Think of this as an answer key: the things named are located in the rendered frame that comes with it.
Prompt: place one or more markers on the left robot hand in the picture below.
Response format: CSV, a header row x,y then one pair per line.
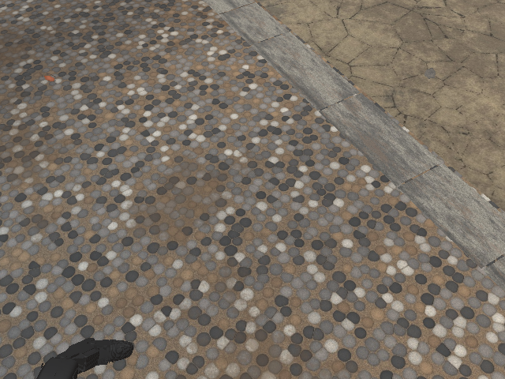
x,y
83,356

